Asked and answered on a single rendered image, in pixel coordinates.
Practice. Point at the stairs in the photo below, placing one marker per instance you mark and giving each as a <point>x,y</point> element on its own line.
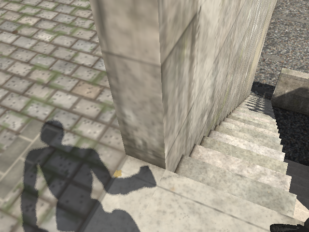
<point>243,157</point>

